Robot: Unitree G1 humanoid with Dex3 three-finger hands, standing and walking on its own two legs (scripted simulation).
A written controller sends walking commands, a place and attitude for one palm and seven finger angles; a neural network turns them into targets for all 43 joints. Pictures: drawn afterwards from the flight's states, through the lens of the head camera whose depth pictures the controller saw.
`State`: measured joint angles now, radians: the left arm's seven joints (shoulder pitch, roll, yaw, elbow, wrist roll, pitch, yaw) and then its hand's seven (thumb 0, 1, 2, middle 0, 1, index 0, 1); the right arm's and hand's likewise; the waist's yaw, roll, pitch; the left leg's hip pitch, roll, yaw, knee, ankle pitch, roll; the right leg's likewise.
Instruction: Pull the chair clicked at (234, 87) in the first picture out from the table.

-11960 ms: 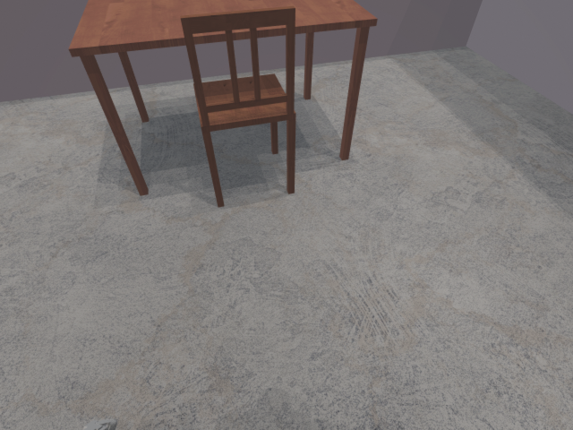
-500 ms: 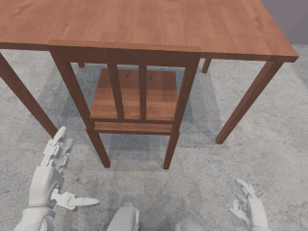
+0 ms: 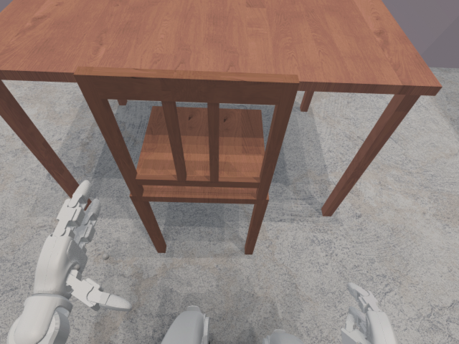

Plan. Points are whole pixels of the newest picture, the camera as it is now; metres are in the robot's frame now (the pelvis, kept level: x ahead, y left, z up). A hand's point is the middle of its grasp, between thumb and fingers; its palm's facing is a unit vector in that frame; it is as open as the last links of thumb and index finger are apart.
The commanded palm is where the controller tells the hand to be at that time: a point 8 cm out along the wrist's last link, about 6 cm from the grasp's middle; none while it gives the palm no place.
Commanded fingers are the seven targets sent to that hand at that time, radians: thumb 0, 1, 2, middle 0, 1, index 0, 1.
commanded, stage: raise the hand toward the chair's back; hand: left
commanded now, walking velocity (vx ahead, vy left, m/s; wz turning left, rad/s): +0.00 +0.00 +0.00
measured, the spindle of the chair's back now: (176, 144) +0.52 +0.15 -0.01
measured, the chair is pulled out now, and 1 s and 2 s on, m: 0.00 0.00 0.00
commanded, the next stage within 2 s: aim the fingers beside a spindle in 0.40 s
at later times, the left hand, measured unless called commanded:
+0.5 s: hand (116, 257) +0.24 +0.19 +0.05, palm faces +0.05 -1.00 -0.05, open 17.0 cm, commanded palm +0.22 +0.24 +0.05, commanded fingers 0.00 -0.50 0.30 -0.06 -0.08 -0.06 -0.08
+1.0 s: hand (140, 232) +0.29 +0.17 +0.03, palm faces +0.03 -1.00 -0.03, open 17.0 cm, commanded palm +0.27 +0.22 +0.03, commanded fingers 0.00 -0.50 0.30 -0.06 -0.08 -0.06 -0.08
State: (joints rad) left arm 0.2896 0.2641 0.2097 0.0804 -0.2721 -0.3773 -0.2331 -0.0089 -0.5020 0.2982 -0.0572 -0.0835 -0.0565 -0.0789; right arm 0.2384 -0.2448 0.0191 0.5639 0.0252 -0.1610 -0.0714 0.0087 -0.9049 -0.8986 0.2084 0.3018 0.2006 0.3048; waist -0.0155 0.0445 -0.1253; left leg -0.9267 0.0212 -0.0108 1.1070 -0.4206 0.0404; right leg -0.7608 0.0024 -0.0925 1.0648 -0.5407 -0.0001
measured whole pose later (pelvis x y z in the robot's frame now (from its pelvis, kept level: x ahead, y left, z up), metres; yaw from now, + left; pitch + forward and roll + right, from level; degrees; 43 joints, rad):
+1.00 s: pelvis +0.00 -0.02 -0.01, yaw -1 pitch +17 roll -3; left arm 0.10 0.24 0.19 0.25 -0.25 -0.42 -0.21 -0.01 -0.50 0.30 -0.06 -0.08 -0.06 -0.08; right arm 0.22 -0.25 0.01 0.59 0.01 -0.15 -0.06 0.01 -0.91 -0.90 0.21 0.30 0.20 0.30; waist -0.03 0.04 -0.14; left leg -1.00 0.04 -0.01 1.16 -0.44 0.01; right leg -0.85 0.02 -0.09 1.14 -0.58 -0.03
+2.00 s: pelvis +0.00 -0.02 -0.04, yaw -2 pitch +22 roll -2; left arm -0.29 0.17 0.11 0.57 -0.12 -0.49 0.01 -0.01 -0.50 0.30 -0.06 -0.08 -0.06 -0.08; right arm 0.23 -0.24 -0.01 0.60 -0.01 0.02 0.01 0.01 -0.91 -0.90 0.21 0.30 0.20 0.30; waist -0.06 0.04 -0.17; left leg -1.18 0.04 0.01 1.27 -0.48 0.02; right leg -1.04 0.01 -0.07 1.28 -0.62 -0.02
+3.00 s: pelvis +0.00 -0.02 -0.04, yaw -2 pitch +22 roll -3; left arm -0.33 0.18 0.13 0.59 -0.11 -0.50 0.01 -0.01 -0.50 0.30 -0.06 -0.08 -0.06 -0.08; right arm 0.21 -0.24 0.00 0.60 -0.01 0.02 0.00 0.00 -0.91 -0.90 0.21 0.30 0.20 0.30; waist -0.06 0.04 -0.16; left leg -1.19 0.04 0.00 1.29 -0.48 0.02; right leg -1.05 0.01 -0.07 1.29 -0.62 -0.02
